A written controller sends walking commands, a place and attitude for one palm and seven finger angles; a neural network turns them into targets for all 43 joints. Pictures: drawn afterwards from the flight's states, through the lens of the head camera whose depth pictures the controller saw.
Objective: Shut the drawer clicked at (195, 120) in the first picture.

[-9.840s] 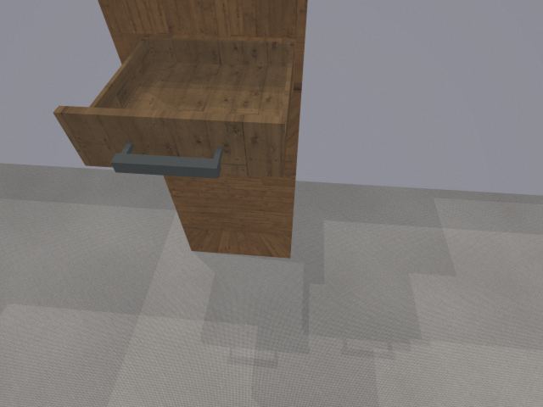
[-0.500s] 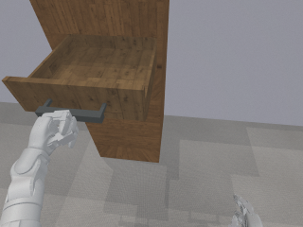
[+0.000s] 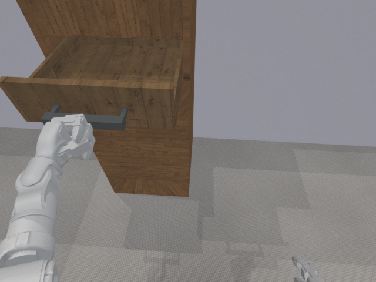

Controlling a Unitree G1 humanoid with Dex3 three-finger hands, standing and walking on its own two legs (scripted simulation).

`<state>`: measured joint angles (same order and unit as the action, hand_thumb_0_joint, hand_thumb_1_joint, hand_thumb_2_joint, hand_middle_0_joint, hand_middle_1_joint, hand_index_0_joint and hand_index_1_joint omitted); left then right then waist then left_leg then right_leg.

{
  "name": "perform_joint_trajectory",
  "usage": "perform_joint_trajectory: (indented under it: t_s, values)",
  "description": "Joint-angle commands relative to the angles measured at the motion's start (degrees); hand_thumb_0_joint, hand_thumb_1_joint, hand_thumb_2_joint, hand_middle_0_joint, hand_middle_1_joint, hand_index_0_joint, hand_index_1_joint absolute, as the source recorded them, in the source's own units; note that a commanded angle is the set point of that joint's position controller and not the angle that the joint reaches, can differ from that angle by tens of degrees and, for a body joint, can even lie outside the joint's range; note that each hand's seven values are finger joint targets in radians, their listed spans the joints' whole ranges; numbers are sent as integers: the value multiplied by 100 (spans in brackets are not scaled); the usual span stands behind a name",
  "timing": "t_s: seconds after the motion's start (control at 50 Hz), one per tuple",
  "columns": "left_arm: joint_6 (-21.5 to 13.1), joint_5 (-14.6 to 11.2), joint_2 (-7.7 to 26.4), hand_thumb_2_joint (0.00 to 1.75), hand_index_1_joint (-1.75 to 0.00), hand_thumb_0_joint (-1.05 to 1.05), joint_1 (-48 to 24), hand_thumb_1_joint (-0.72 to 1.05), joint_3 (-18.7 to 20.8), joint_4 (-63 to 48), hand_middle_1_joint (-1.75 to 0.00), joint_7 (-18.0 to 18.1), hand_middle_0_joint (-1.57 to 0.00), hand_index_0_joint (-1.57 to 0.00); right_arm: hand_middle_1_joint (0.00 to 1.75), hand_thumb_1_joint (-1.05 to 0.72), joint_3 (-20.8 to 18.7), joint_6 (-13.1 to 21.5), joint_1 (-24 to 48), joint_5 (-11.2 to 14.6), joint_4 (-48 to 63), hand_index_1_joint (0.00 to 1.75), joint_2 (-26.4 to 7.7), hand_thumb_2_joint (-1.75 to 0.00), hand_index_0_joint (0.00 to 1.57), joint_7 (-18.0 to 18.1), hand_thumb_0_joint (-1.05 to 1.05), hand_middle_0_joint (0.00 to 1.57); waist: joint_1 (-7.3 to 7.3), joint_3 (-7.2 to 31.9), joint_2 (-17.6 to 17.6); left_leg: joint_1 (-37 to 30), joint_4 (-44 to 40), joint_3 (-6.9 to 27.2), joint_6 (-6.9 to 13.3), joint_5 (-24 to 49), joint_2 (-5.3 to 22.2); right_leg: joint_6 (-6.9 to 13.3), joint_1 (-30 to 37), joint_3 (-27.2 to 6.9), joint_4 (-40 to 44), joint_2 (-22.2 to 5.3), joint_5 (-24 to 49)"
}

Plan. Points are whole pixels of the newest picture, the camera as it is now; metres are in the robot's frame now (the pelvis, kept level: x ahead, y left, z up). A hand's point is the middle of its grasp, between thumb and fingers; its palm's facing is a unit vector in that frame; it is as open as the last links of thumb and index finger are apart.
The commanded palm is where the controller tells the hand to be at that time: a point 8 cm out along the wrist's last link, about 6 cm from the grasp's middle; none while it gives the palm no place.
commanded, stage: push the drawer shut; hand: left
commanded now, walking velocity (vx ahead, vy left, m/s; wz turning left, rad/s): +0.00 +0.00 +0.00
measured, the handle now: (87, 115) +0.44 +0.26 +0.12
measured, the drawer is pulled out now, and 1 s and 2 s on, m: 0.21 0.09 0.00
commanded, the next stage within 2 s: none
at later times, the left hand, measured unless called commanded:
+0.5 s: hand (100, 121) +0.42 +0.22 +0.12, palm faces -0.01 -1.00 -0.01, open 3.1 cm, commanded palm +0.42 +0.27 +0.12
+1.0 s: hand (107, 102) +0.49 +0.22 +0.12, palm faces -0.02 -1.00 -0.01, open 3.0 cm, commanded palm +0.48 +0.26 +0.12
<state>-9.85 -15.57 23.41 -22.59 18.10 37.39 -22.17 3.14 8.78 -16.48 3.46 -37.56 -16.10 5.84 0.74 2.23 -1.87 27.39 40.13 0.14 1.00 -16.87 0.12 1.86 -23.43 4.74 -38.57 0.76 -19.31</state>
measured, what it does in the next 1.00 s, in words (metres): stands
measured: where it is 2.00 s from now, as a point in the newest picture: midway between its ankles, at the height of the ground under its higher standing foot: outside the picture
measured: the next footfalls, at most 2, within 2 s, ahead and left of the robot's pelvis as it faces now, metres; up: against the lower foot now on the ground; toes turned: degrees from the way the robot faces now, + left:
none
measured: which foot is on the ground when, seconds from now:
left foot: down 0.00-1.00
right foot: down 0.00-1.00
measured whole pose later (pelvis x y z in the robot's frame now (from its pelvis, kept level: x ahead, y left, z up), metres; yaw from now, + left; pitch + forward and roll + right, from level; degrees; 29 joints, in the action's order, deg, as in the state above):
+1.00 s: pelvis +0.01 +0.00 -0.01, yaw -1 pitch +13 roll -2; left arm -15.1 -9.7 32.7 -50.1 20.9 67.0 -21.1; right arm 2.4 2.8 -22.5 2.0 -39.6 -16.8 4.1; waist 6.5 3.9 -1.4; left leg 39.2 45.7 0.1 1.2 -19.3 1.2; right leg 1.7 -34.8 4.5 -42.5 1.7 -20.6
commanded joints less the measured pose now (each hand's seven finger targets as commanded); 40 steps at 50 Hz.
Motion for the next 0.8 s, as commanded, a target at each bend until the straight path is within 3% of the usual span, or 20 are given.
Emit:
perform_joint_trajectory:
  t_s: [0.0, 0.06, 0.14, 0.16, 0.18, 0.22, 0.26, 0.3, 0.34, 0.36, 0.4, 0.44, 0.48, 0.52, 0.54, 0.56, 0.6, 0.7, 0.74, 0.78]
  values:
    - [-379, -119, 1350, 90, -160, 0, -2703, 90, 331, -1171, -160, 135, -140, -140, 30, -90, -338, 233, 136, 22, 768, 30, -777, -90, 20, 26, 0, 20, 225, 1445, -61, -999, -574, 272, 101, 316, -8, -59, 7, -437, 725, 10, 632]
    - [-424, -72, 1245, 90, -160, 0, -3003, 90, 138, -1154, -160, 148, -140, -140, 30, -90, -330, 196, 115, 30, 769, 30, -779, -90, 20, 13, 0, 20, 299, 1438, -195, -1029, -586, 300, 99, 252, 6, -52, -131, -410, 696, 30, 547]
    - [-433, 4, 1124, 90, -160, 0, -3539, 90, -65, -872, -160, 234, -140, -140, 30, -90, -328, 152, 4, 23, 679, 30, -806, -90, 20, 28, 0, 20, 427, 1295, -95, -1010, -598, 371, 107, 38, 18, -46, -380, -371, 698, 48, 337]
    - [-438, 42, 1289, 90, -160, 0, -3607, 90, 81, -754, -160, 275, -140, -140, 30, -90, -345, 141, -25, 21, 653, 30, -822, -90, 20, 30, 0, 20, 402, 1380, -74, -1032, -595, 384, 100, 43, 27, -49, -391, -373, 684, 39, 338]
    - [-449, 61, 1184, 90, -160, 0, -3747, 90, -52, -755, -160, 283, -140, -140, 30, -90, -339, 134, -30, 20, 642, 30, -810, -90, 20, 19, 0, 20, 440, 1454, -235, -1107, -575, 365, 101, 64, 12, -54, -429, -394, 687, 31, 355]
    - [-484, 86, 1211, 90, -160, 0, -3799, 90, -20, -609, -160, 305, -140, -140, 30, -90, -352, 116, -108, 9, 602, 30, -818, -90, 20, 6, 0, 20, 436, 1547, -112, -1146, -552, 402, 97, 162, 24, -43, -418, -375, 666, 40, 436]
    - [-533, 101, 1135, 90, -160, 0, -3862, 90, -90, -510, -160, 299, -140, -140, 30, -90, -349, 103, -133, 2, 600, 30, -812, -90, 20, -14, 0, 20, 427, 1661, -208, -1214, -509, 396, 89, 270, 28, -33, -443, -368, 615, 46, 517]
    - [-569, 130, 1129, 90, -160, 0, -4191, 90, -155, -409, -160, 316, -140, -140, 30, -90, -338, 71, -187, -5, 548, 30, -817, -90, 20, -26, 0, 20, 495, 1649, -176, -1183, -487, 409, 87, 322, 26, -37, -474, -352, 591, 46, 584]
    - [-621, 138, 1458, 90, -160, 0, -4151, 90, 135, -189, -160, 329, -140, -140, 30, -90, -355, 32, -269, -25, 518, 30, -860, -90, 20, -31, 0, 20, 430, 1728, 51, -1067, -444, 417, 104, 385, 34, -29, -358, -370, 572, 66, 625]
    - [-641, 146, 1242, 90, -160, 0, -4191, 90, -53, -188, -160, 297, -140, -140, 30, -90, -349, 18, -236, -9, 550, 30, -825, -90, 20, -41, 0, 20, 461, 1763, -127, -1112, -423, 353, 105, 462, 22, -43, -388, -396, 558, 50, 731]
    - [-665, 167, 1333, 90, -160, 0, -4415, 90, -4, 2, -160, 295, -140, -140, 30, -90, -339, -18, -277, -15, 509, 30, -831, -90, 20, -53, 0, 20, 484, 1658, -224, -1064, -416, 376, 90, 395, 24, -35, -488, -385, 546, 56, 673]
    - [-688, 164, 1498, 90, -160, 0, -4387, 90, 139, 261, -160, 283, -140, -140, 30, -90, -339, -54, -337, -31, 500, 30, -848, -90, 20, -55, 0, 20, 462, 1657, -69, -876, -360, 349, 111, 388, 20, -38, -391, -422, 538, 65, 687]
    - [-722, 191, 1617, 90, -160, 0, -4591, 90, 187, 404, -160, 252, -140, -140, 30, -90, -339, -95, -386, -28, 478, 30, -849, -90, 20, -61, 0, 20, 487, 1722, -136, -798, -333, 317, 114, 417, 17, -58, -371, -450, 510, 48, 759]
    - [-732, 211, 1507, 90, -160, 0, -4739, 90, 61, 532, -160, 217, -140, -140, 30, -90, -337, -123, -406, -22, 487, 30, -844, -90, 20, -64, 0, 20, 550, 1671, -266, -835, -308, 315, 112, 389, 25, -55, -542, -440, 497, 58, 716]
    - [-759, 209, 1574, 90, -160, 0, -4836, 90, 117, 622, -160, 223, -140, -140, 30, -90, -345, -139, -494, -35, 448, 30, -857, -90, 20, -69, 0, 20, 582, 1672, -81, -780, -292, 356, 123, 381, 33, -54, -544, -417, 487, 80, 683]
    - [-752, 212, 1562, 90, -160, 0, -4826, 90, 95, 736, -160, 207, -140, -140, 30, -90, -348, -151, -486, -28, 448, 30, -862, -90, 20, -72, 0, 20, 593, 1689, -137, -716, -272, 309, 124, 368, 36, -74, -555, -447, 482, 72, 696]
    - [-760, 248, 1803, 90, -160, 0, -5011, 90, 218, 903, -160, 201, -140, -140, 30, -90, -348, -190, -572, -36, 412, 30, -898, -90, 20, -62, 0, 20, 626, 1688, -62, -569, -239, 309, 132, 305, 35, -87, -547, -481, 476, 64, 665]
    - [-797, 325, 1866, 90, -160, 0, -5441, 90, 161, 1108, -160, 177, -140, -140, 30, -90, -372, -255, -756, -53, 337, 30, -926, -90, 20, -77, 0, 20, 754, 1913, -291, -616, -128, 318, 131, 401, 54, -101, -740, -482, 402, 78, 698]
    - [-831, 333, 2078, 90, -160, 0, -5441, 90, 360, 1210, -160, 178, -140, -140, 30, -90, -396, -282, -861, -84, 309, 30, -955, -90, 20, -85, 0, 20, 731, 2110, -69, -574, -52, 325, 158, 563, 60, -103, -595, -497, 358, 103, 855]
    - [-832, 382, 2217, 90, -160, 0, -5503, 90, 402, 1348, -160, 147, -140, -140, 30, -90, -390, -331, -902, -77, 296, 30, -958, -90, 20, -81, 0, 20, 749, 2117, -199, -424, -22, 281, 152, 594, 62, -118, -574, -525, 323, 85, 937]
